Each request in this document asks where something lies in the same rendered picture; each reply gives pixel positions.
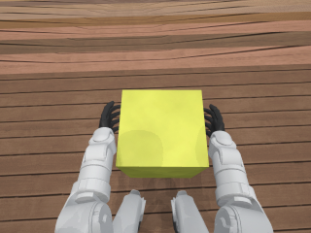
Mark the left robot upper arm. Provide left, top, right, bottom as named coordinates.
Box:
left=55, top=201, right=114, bottom=233

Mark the right robot hand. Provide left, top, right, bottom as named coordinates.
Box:
left=203, top=104, right=225, bottom=138

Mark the left robot forearm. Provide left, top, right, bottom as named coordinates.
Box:
left=54, top=127, right=117, bottom=233

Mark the right robot forearm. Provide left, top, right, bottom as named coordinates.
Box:
left=208, top=130, right=274, bottom=233

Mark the robot left thigh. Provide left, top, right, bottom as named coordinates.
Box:
left=112, top=193, right=146, bottom=233

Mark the robot right thigh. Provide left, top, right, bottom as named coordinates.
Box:
left=170, top=194, right=209, bottom=233

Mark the carton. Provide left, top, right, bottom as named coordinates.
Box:
left=116, top=89, right=209, bottom=179

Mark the right robot upper arm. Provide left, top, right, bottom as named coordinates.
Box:
left=214, top=205, right=273, bottom=233

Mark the robot thigh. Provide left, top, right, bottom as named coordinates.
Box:
left=112, top=193, right=146, bottom=233
left=170, top=194, right=209, bottom=233

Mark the left robot hand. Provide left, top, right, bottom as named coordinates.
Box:
left=98, top=101, right=121, bottom=133

